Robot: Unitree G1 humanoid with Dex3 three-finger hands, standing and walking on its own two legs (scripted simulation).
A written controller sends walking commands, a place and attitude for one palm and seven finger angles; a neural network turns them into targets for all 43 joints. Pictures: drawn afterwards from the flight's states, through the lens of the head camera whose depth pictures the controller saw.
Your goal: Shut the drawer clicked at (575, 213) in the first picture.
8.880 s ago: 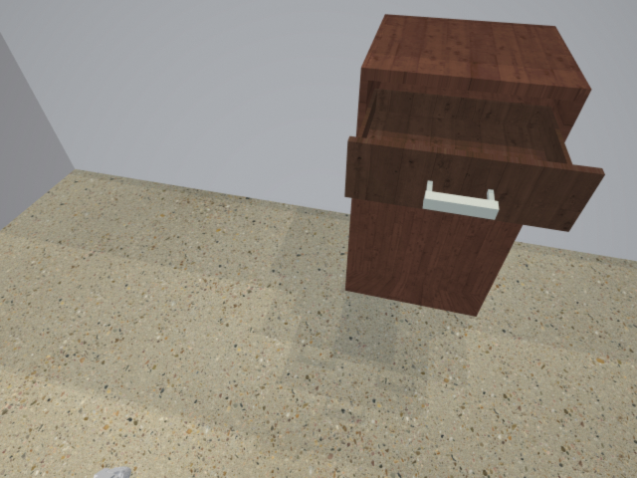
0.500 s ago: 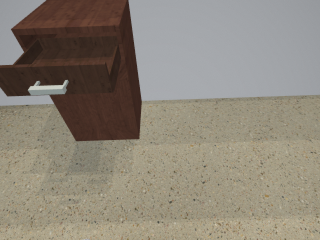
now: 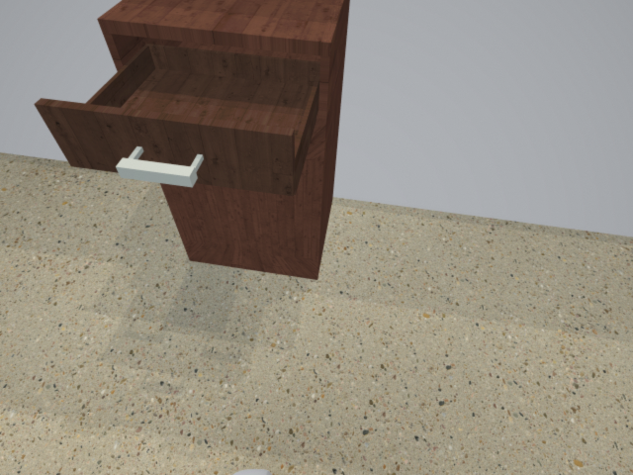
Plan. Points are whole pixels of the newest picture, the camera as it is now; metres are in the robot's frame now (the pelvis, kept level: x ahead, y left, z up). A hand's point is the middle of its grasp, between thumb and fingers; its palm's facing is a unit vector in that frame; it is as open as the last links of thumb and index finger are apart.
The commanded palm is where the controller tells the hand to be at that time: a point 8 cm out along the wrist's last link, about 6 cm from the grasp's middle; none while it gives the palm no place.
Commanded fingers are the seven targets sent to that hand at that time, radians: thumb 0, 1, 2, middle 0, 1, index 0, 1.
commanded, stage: take the last steps up to it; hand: left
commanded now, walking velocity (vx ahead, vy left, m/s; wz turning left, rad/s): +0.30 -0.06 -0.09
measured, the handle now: (162, 164) +0.57 +0.36 +0.02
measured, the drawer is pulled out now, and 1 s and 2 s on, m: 0.28 0.28 0.28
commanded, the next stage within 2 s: come to a stop and stand still in 0.42 s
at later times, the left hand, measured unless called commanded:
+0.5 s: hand (246, 359) +0.30 +0.16 -0.15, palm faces -0.08 -0.97 -0.22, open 7.4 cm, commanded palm none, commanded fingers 0.00 0.90 0.90 -0.20 -0.30 -0.20 -0.30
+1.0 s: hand (224, 398) +0.24 +0.18 -0.16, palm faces +0.04 -0.97 -0.24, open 7.3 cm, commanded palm none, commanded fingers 0.00 0.90 0.90 -0.20 -0.30 -0.20 -0.30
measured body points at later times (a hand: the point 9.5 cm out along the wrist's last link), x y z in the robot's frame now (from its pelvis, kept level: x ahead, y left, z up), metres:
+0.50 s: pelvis +0.17 -0.02 +0.00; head +0.19 -0.04 +0.45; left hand +0.31 +0.21 -0.13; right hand +0.07 -0.22 -0.16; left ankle +0.06 +0.11 -0.72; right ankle +0.28 -0.13 -0.72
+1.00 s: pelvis +0.19 -0.01 +0.00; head +0.20 -0.02 +0.45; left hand +0.24 +0.23 -0.14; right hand +0.27 -0.26 -0.14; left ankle +0.18 +0.11 -0.73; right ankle +0.29 -0.13 -0.72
